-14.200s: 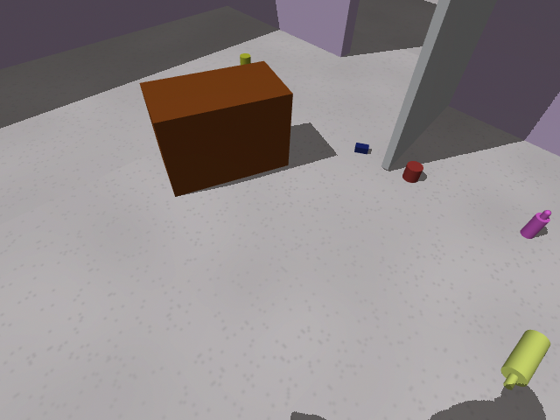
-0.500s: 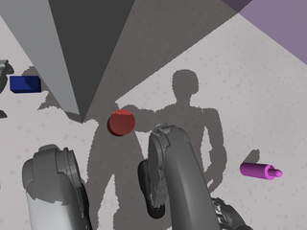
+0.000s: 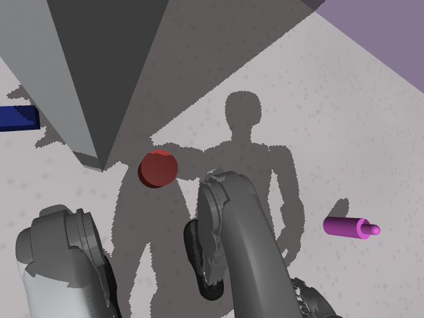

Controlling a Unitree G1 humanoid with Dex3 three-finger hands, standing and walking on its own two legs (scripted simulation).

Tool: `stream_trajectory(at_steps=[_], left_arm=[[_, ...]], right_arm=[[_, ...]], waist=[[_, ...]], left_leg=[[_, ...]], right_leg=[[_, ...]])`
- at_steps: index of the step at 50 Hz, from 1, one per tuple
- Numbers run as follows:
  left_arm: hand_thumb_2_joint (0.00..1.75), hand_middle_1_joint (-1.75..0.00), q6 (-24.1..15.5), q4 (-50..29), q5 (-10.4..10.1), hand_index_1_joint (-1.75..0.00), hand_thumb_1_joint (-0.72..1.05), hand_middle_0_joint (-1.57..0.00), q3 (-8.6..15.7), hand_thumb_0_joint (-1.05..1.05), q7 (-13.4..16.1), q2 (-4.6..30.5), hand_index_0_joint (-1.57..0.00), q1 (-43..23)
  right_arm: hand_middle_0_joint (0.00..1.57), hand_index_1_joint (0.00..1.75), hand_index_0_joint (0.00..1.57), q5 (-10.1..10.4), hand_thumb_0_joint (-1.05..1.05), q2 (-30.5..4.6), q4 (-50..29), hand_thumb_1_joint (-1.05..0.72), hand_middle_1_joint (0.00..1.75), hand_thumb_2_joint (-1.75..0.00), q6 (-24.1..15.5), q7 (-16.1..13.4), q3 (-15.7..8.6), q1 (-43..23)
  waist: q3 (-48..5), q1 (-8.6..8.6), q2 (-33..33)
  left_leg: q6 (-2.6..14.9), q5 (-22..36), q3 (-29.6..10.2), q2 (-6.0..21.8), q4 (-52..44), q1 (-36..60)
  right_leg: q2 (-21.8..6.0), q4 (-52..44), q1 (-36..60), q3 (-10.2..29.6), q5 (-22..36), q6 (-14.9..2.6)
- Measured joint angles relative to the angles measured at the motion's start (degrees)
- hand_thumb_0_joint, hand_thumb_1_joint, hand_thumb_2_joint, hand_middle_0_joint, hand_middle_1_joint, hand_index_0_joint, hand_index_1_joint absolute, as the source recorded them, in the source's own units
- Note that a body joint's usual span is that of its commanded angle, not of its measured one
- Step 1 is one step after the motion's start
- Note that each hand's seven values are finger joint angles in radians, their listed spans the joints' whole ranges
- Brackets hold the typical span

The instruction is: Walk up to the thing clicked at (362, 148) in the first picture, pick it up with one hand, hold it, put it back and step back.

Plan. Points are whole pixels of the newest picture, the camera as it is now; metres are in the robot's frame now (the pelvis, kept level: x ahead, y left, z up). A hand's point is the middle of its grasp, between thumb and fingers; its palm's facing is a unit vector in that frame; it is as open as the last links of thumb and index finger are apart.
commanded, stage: rise first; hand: left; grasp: from above
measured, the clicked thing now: (17, 118) +0.52 +0.28 -0.30
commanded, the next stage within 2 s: none
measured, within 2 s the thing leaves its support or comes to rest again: neither
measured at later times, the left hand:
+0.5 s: hand out of the picture +0.48 +0.31 -0.18, palm faces -0.45 -0.06 -0.89, open 12.8 cm
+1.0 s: hand out of the picture +0.48 +0.32 -0.17, palm faces -0.45 -0.06 -0.89, open 12.4 cm
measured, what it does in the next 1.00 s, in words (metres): stands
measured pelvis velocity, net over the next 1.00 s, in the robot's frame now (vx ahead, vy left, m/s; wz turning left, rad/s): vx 0.00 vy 0.00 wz -0.01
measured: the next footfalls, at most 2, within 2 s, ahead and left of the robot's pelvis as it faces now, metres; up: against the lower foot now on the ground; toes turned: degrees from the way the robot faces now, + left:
none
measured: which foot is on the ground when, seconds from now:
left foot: down 0.00-1.00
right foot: down 0.00-1.00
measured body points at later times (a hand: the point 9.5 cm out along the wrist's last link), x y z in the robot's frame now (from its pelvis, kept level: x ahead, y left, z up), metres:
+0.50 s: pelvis +0.00 +0.00 +0.00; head +0.25 +0.10 +0.36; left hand +0.50 +0.32 -0.13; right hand +0.03 -0.26 -0.08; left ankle +0.07 +0.13 -0.28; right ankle +0.10 -0.12 -0.28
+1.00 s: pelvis +0.00 +0.00 +0.00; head +0.25 +0.10 +0.36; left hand +0.50 +0.32 -0.12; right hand +0.04 -0.26 -0.08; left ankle +0.07 +0.13 -0.28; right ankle +0.10 -0.12 -0.28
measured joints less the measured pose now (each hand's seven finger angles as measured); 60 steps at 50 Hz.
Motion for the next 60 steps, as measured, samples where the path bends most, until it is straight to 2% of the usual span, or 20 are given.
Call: stream_trajectory(at_steps=[23, 39, 60], left_arm=[[0.80, -0.81, -0.7, 2.1, 1.2, -0.80, -0.29, -0.28, -0.2, 0.00, -0.2, 3.8, -0.29, -2.5], [0.78, -0.79, -0.8, -0.4, 0.5, -0.79, -0.26, -0.30, -0.4, 0.00, -1.3, 3.0, -0.31, -1.0], [0.71, -0.72, -0.1, -0.1, -0.5, -0.72, -0.18, -0.38, -1.1, 0.00, -2.9, 2.4, -0.38, -1.4]], right_arm=[[0.20, 0.30, 0.21, -0.7, 0.00, -0.3, -1.5, -0.91, 0.30, -0.90, -0.2, 0.2, 2.5, 0.3], [0.20, 0.30, 0.21, 0.0, 0.00, -0.1, -2.0, -0.91, 0.30, -0.90, 0.2, 0.4, 2.5, 0.8], [0.20, 0.30, 0.21, 0.4, 0.00, -0.5, -2.4, -0.91, 0.30, -0.90, 0.4, 0.5, 2.2, 0.7]], waist=[[1.4, -1.79, -0.8], [0.7, -1.08, -0.5], [0.9, -1.00, -0.1]], left_leg=[[0.27, 0.4, -0.9, -0.1, 0.6, -0.5], [0.38, 0.3, -0.9, -0.2, 0.2, -0.2], [0.46, 1.4, -0.6, -0.3, -0.4, 0.1]], right_leg=[[0.3, -0.3, 0.2, -0.8, 0.7, 0.39], [0.3, -0.8, 0.6, -0.7, 0.5, 0.54], [0.2, -1.2, 0.8, -0.5, 1.4, 0.55]])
